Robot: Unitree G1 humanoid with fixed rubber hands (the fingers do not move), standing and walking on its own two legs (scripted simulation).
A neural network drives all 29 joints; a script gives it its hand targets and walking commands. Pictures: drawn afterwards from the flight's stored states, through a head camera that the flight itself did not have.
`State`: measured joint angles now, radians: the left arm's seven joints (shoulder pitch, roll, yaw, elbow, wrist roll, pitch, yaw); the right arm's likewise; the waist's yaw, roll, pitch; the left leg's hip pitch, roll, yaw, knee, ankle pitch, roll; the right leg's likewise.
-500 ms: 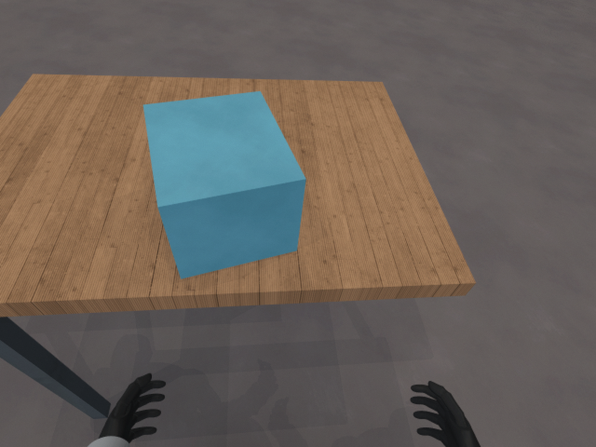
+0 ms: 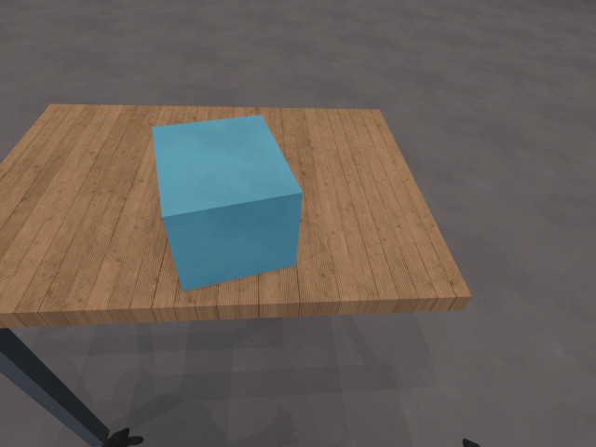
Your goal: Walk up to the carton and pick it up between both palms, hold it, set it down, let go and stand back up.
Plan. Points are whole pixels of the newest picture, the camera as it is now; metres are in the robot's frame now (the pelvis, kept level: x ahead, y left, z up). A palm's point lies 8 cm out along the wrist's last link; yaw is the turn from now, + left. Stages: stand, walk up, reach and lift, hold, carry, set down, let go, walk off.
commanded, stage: stand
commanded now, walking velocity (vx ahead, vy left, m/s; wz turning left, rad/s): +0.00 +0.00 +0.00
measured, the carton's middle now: (224, 196) +0.48 +0.13 +0.08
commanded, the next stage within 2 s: none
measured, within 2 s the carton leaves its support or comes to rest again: neither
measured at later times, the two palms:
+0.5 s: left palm out of the picture +0.01 +0.29 -0.13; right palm out of the picture -0.01 -0.23 -0.11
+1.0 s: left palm out of the picture -0.05 +0.29 -0.13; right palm out of the picture -0.01 -0.23 -0.12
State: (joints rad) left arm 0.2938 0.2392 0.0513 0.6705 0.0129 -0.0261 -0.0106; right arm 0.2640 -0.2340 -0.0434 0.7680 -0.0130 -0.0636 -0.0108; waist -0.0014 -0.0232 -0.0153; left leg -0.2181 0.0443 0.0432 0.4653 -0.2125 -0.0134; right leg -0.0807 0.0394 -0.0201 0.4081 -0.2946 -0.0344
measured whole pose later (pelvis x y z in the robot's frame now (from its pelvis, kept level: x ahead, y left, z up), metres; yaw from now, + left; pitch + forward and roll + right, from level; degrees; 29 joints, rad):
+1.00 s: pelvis -0.04 +0.03 +0.00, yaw +1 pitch -2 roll -1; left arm 0.45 0.25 0.00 0.88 0.01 -0.02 0.01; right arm 0.40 -0.24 -0.03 0.83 -0.01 -0.01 -0.02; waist 0.00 -0.01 0.00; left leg -0.28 -0.01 0.04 0.49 -0.17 0.04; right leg -0.16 -0.01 -0.01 0.49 -0.29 0.02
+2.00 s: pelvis -0.01 +0.03 +0.00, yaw +1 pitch -2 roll +0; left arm 0.35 0.22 -0.02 0.98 0.00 -0.01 0.03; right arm 0.33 -0.21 0.02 0.98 0.00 -0.02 -0.04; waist 0.00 -0.02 0.03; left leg -0.22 -0.01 0.02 0.44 -0.18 0.03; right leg -0.09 -0.01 -0.02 0.41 -0.29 0.01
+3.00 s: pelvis +0.00 +0.03 +0.00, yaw +1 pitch -1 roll +0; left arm 0.35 0.19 -0.03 1.04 0.00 -0.01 0.05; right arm 0.32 -0.18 0.02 1.05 0.00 -0.02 -0.05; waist 0.00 -0.02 0.03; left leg -0.21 -0.03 0.03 0.41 -0.18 0.03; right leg -0.09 -0.03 -0.01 0.39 -0.29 0.02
